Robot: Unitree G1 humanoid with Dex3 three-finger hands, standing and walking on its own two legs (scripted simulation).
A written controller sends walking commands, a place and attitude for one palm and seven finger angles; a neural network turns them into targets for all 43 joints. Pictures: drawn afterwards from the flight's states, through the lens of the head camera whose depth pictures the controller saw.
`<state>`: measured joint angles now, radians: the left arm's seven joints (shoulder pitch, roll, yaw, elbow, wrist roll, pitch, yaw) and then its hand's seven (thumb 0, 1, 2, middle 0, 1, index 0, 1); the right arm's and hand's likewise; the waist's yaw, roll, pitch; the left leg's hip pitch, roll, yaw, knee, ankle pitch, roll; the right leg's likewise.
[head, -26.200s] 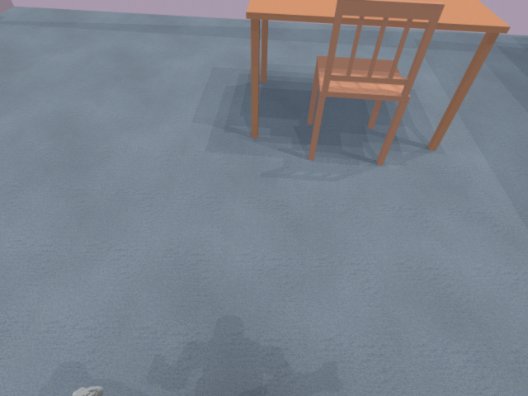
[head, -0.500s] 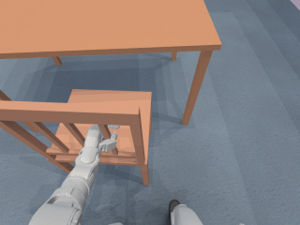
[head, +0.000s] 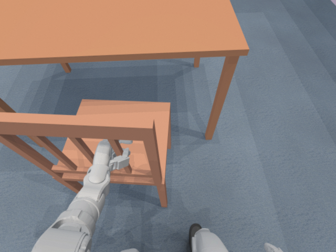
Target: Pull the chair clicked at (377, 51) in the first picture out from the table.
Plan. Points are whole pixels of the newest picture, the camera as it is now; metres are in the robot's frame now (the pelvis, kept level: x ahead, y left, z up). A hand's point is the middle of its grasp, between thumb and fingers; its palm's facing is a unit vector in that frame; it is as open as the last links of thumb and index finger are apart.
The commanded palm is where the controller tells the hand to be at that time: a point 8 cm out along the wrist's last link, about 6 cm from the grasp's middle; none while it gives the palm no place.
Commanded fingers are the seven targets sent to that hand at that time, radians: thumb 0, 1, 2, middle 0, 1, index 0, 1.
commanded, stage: step backward, pulling the chair out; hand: left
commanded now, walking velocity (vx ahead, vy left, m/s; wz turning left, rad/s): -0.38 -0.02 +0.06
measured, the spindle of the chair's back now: (89, 154) +0.38 +0.24 -0.09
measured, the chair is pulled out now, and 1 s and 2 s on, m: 0.22 0.22 0.22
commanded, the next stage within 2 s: none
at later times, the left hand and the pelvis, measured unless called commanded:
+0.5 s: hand (125, 158) +0.35 +0.12 -0.06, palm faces -0.04 -0.98 -0.21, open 5.1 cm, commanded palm +0.35 +0.18 -0.05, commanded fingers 0.00 0.90 0.90 -0.50 -1.45 -0.50 -1.45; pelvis +0.00 +0.01 +0.00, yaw +0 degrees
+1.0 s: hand (125, 158) +0.35 +0.12 -0.06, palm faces -0.04 -0.98 -0.21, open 5.1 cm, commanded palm +0.35 +0.17 -0.05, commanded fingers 0.00 0.90 0.90 -0.50 -1.45 -0.50 -1.45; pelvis +0.00 +0.01 +0.00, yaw +0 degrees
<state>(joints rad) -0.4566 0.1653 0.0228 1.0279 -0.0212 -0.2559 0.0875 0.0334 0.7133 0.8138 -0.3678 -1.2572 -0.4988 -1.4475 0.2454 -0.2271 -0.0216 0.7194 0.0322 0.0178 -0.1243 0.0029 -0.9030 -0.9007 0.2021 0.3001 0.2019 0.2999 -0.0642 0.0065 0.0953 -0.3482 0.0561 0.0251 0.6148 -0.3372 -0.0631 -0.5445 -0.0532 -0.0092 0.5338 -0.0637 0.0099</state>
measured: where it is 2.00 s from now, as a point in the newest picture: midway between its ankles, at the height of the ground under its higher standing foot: outside the picture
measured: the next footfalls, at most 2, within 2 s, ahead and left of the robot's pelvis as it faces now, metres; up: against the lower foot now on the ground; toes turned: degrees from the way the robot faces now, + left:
none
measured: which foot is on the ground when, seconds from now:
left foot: down 0.00-1.00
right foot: down 0.00-1.00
